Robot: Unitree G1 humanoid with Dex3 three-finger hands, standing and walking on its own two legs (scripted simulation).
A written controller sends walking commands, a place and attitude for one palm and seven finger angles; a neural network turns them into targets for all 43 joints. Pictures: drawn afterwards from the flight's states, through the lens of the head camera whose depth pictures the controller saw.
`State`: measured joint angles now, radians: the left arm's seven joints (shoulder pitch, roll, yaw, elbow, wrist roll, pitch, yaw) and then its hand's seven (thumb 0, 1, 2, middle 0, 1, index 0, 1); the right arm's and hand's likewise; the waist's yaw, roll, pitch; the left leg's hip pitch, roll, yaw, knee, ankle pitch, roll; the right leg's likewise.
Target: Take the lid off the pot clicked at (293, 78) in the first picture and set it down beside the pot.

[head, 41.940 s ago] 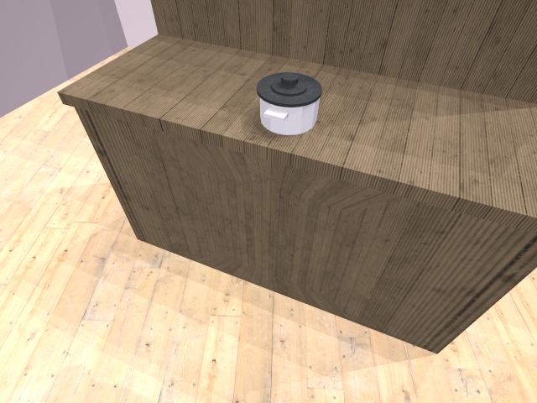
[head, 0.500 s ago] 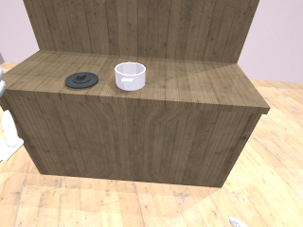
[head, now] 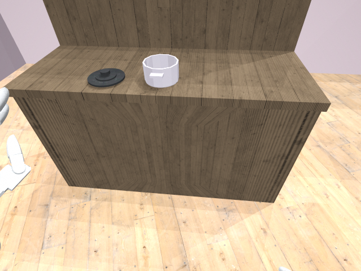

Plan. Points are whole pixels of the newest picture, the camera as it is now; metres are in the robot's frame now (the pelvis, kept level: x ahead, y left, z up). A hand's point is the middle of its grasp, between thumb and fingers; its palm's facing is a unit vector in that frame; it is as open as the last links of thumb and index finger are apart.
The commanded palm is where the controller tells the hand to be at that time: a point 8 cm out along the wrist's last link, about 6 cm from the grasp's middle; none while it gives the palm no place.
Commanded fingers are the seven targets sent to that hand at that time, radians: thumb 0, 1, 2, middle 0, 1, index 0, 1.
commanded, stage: stop stepping back and stand still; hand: left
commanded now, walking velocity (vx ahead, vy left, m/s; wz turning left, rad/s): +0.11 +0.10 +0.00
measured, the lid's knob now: (105, 72) +0.88 +0.40 +0.04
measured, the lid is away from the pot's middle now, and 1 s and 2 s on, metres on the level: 0.25 0.25 0.25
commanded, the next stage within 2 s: let the arm hang, fingers relaxed in 1.36 s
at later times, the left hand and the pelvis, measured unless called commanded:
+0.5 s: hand out of the picture +0.09 +0.18 -0.15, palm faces +0.11 -0.95 -0.29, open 7.1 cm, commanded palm none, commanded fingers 0.00 0.90 0.90 -0.20 -0.30 -0.20 -0.30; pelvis +0.08 -0.02 +0.01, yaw +3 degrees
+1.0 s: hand out of the picture +0.18 +0.17 -0.16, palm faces +0.06 -0.97 -0.22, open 7.3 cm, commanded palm none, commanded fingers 0.00 0.90 0.90 -0.20 -0.30 -0.20 -0.30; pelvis +0.14 -0.01 +0.01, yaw +2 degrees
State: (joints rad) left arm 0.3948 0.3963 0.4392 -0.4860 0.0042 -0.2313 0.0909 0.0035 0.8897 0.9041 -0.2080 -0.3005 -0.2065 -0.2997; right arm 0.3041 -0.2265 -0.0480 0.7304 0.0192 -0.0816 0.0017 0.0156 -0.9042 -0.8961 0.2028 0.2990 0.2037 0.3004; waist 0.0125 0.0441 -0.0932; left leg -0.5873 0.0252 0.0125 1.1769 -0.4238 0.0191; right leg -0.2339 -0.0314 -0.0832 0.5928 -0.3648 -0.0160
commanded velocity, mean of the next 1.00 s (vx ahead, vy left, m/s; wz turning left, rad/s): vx -0.03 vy -0.01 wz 0.00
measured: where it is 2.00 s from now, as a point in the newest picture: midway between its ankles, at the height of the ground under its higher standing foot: outside the picture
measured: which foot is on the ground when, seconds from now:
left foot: up 0.00-0.12, down 0.14-0.28, up 0.30-0.62, down 0.64-1.00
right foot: down 0.00-0.66, up 0.68-0.82, down 0.84-1.00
